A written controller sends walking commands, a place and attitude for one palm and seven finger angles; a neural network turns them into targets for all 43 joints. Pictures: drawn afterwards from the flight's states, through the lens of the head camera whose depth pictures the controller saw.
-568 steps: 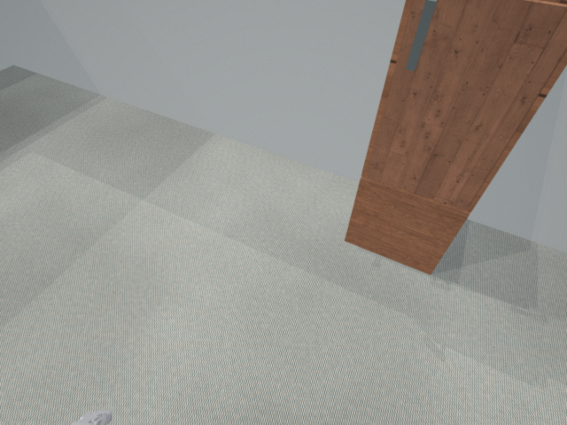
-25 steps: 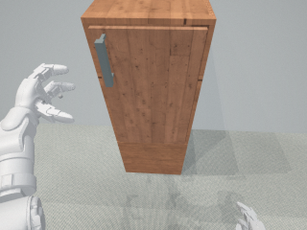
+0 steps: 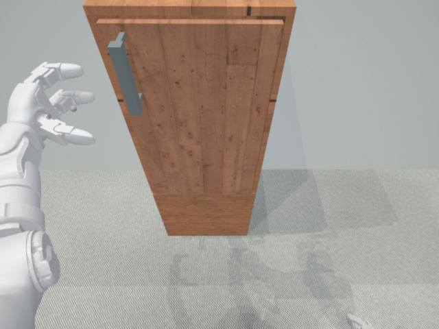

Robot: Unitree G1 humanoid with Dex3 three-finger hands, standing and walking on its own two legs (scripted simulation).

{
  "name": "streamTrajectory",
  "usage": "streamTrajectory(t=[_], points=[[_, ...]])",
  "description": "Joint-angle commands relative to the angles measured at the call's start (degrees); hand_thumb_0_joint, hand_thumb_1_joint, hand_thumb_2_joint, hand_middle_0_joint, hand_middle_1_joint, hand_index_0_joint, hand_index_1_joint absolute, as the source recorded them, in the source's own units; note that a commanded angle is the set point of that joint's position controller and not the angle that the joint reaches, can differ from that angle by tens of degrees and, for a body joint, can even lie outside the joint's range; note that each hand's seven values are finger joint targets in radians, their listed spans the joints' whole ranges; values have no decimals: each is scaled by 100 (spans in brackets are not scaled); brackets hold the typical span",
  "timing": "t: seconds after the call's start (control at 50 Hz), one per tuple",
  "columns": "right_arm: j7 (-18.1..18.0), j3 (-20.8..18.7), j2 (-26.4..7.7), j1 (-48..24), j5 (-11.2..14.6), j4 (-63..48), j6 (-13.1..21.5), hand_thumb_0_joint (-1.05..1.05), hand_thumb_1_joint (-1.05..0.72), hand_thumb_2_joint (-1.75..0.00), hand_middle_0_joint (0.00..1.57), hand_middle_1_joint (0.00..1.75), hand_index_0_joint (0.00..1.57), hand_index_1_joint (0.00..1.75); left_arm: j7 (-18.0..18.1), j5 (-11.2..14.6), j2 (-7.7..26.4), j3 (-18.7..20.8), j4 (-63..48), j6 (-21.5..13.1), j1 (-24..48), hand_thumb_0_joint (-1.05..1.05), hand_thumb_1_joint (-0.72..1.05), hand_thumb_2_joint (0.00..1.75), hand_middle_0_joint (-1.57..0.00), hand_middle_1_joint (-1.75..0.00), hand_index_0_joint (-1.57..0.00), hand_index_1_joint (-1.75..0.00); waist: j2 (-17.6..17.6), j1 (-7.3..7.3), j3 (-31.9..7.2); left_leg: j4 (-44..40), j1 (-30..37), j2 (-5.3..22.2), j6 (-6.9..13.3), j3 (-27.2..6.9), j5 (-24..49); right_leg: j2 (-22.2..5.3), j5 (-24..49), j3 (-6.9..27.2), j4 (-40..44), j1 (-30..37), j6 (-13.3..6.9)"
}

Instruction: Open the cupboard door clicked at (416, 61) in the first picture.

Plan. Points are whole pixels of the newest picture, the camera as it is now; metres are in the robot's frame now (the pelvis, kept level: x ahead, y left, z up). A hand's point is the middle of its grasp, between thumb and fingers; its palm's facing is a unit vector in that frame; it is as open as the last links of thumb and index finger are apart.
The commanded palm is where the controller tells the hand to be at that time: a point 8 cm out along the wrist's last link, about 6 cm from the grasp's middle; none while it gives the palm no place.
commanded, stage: move the hooked fingers beside the handle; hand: left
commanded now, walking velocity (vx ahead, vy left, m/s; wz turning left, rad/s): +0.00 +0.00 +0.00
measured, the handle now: (129, 76) +0.56 +0.19 +0.16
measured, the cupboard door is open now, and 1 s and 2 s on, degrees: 0 0 0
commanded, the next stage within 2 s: slide the fingers in behind the handle in 1.18 s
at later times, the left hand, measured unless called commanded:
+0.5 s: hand (88, 84) +0.51 +0.25 +0.17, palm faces -0.01 -1.00 +0.00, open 14.0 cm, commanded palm +0.48 +0.31 +0.16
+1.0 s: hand (83, 92) +0.50 +0.26 +0.16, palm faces +0.01 -1.00 +0.02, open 14.0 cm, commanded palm +0.48 +0.31 +0.16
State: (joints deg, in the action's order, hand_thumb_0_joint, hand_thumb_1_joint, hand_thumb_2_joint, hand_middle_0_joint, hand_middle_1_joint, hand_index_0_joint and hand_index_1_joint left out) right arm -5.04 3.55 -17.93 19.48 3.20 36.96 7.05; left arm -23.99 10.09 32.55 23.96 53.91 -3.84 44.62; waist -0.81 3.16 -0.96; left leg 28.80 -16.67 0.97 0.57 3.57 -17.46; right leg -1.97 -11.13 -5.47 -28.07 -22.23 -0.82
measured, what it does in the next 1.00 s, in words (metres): stands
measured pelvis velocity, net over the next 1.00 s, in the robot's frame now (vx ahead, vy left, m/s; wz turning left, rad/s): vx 0.02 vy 0.02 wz -0.01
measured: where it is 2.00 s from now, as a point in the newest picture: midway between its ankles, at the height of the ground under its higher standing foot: outside the picture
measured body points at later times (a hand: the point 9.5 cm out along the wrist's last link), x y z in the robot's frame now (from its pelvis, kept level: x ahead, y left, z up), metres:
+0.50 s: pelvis +0.00 +0.01 -0.01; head +0.10 +0.02 +0.43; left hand +0.51 +0.31 +0.17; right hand -0.02 -0.27 -0.11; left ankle -0.03 +0.11 -0.74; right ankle +0.03 -0.11 -0.74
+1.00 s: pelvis +0.02 +0.02 -0.01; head +0.09 +0.03 +0.44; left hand +0.49 +0.31 +0.16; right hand +0.08 -0.25 -0.11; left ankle -0.03 +0.11 -0.74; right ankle +0.03 -0.11 -0.74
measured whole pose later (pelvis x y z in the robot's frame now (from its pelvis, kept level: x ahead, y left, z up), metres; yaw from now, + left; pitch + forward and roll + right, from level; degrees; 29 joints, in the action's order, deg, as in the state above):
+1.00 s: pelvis +0.02 +0.02 -0.01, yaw -1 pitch +12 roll -2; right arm -2.4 3.1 -16.7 20.0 2.1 34.4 -0.3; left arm -23.7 7.5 35.9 24.9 63.4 -6.4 53.4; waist -0.8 5.9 -3.9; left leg 34.5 -24.6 1.5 1.5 3.5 -21.5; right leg -1.6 -13.2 -5.3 -30.6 -28.9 0.4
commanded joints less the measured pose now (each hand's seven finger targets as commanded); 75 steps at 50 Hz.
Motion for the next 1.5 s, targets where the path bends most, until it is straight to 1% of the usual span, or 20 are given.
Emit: streamTrajectory(t=[0.0,0.28,0.34,0.36,0.48,0.54,0.64,0.8,0.82,0.86,0.98,1.02,1.06,1.12,1.16,1.2,1.26,1.38,1.44,1.48], points=[[-51,-362,-896,264,-19,-507,169,0,-90,-90,20,30,20,30,-12,34,1928,317,-814,-473,2913,0,-50,30,-30,-120,-30,-120,-217,69,-1915,-219,99,-107,115,-340,1579,141,1614,387,25,1173,-73],[-44,-370,-1048,933,-97,-241,-148,0,-90,-90,20,30,20,30,-64,-333,2432,206,674,-805,4185,0,-50,30,-30,-120,-30,-120,-273,525,-1983,40,-458,-51,129,-442,1233,176,1257,432,-117,592,-18],[-36,-399,-1071,1103,-140,-256,-243,0,-90,-90,20,30,20,30,-57,-413,2866,475,525,-942,4399,0,-50,30,-30,-120,-30,-120,-582,467,-2555,152,-300,-52,102,-462,1605,198,1510,444,-223,726,-36],[-31,-397,-1056,1142,-152,-238,-276,0,-90,-90,20,30,20,30,-75,-424,2785,398,547,-954,4522,0,-50,30,-30,-120,-30,-120,-621,534,-2587,194,-224,-37,100,-472,1747,208,1615,437,-230,659,-36],[63,-431,-1059,1234,-157,-403,-530,0,-90,-90,20,30,20,30,-224,-357,2780,508,561,-860,3708,0,-50,30,-30,-120,-30,-120,-624,331,-2555,241,-251,4,76,-441,2182,250,1848,368,-287,623,-43],[116,-491,-1052,1235,-160,-527,-618,0,-90,-90,20,30,20,30,-219,-235,2874,731,-73,-873,3531,0,-50,30,-30,-120,-30,-120,-758,227,-2954,311,102,55,51,-459,2773,283,2102,357,-349,720,-54],[197,-514,-1018,1123,-137,-597,-688,0,-90,-90,20,30,20,30,-166,-104,2718,780,-566,-753,3273,0,-50,30,-30,-120,-30,-120,-880,192,-2810,343,242,85,38,-443,3034,313,2158,330,-332,640,-61],[187,-511,-926,1014,-134,-481,-616,0,-90,-90,20,30,20,30,-39,-50,1984,267,-709,-619,3505,0,-50,30,-30,-120,-30,-120,-752,372,-2547,370,488,139,-23,-525,3172,327,2046,251,-282,390,-51],[179,-497,-918,974,-136,-496,-607,0,-90,-90,20,30,20,30,-33,-26,1854,176,-764,-618,3578,0,-50,30,-30,-120,-30,-120,-979,379,-2567,398,556,128,-20,-484,3312,321,2139,267,-302,381,-69],[183,-488,-922,974,-146,-456,-599,0,-90,-90,20,30,20,30,12,-44,2031,357,-498,-565,3477,0,-50,30,-30,-120,-30,-120,-561,343,-2520,392,349,122,-4,-499,3147,308,2211,254,-333,522,-53],[172,-421,-895,800,-115,-587,-631,0,-90,-90,20,30,20,30,44,-192,2037,241,-139,-638,3493,0,-50,30,-30,-120,-30,-120,-372,326,-2317,368,-39,63,53,-438,2686,250,2220,302,-411,662,-52],[139,-415,-904,810,-109,-570,-631,0,-90,-90,20,30,20,30,21,-165,2029,196,-86,-721,3763,0,-50,30,-30,-120,-30,-120,-448,404,-2265,384,-33,56,65,-455,2612,247,2157,313,-411,598,-67],[143,-416,-876,774,-121,-600,-621,0,-90,-90,20,30,20,30,-17,-171,1972,145,-312,-798,3866,0,-50,30,-30,-120,-30,-120,-764,358,-2669,437,230,52,34,-462,2798,245,2191,340,-450,613,-63],[118,-414,-908,822,-126,-545,-607,0,-90,-90,20,30,20,30,-28,-115,2003,201,-54,-816,3839,0,-50,30,-30,-120,-30,-120,-384,403,-2509,426,43,57,62,-494,2582,261,2081,309,-431,612,-64],[111,-383,-902,795,-114,-488,-599,0,-90,-90,20,30,20,30,-35,-144,1917,80,203,-754,3962,0,-50,30,-30,-120,-30,-120,-511,467,-2242,369,-146,28,74,-468,2158,238,1894,319,-381,497,-57],[99,-368,-951,852,-120,-466,-601,0,-90,-90,20,30,20,30,-3,-244,2219,212,397,-718,4010,0,-50,30,-30,-120,-30,-120,-418,481,-2158,335,-420,4,104,-464,1774,219,1732,343,-375,533,-56],[93,-402,-904,884,-141,-524,-578,0,-90,-90,20,30,20,30,12,-285,2252,220,-87,-918,4166,0,-50,30,-30,-120,-30,-120,-761,414,-2839,416,-30,-1,75,-487,2243,229,1968,373,-440,705,-64],[114,-406,-947,957,-128,-458,-613,0,-90,-90,20,30,20,30,-54,-171,2073,178,263,-807,3801,0,-50,30,-30,-120,-30,-120,-491,423,-2369,324,-348,26,104,-457,1941,247,1809,317,-377,610,-63],[143,-455,-942,1012,-164,-508,-600,0,-90,-90,20,30,20,30,85,-195,2313,439,-254,-837,3841,0,-50,30,-30,-120,-30,-120,-790,304,-2828,360,-51,35,89,-461,2287,257,1957,352,-399,735,-76],[167,-455,-895,975,-156,-538,-613,0,-90,-90,20,30,20,30,144,-181,2043,288,-287,-809,3617,0,-50,30,-30,-120,-30,-120,-631,308,-2707,338,-107,50,79,-443,2330,269,1987,318,-387,755,-75]])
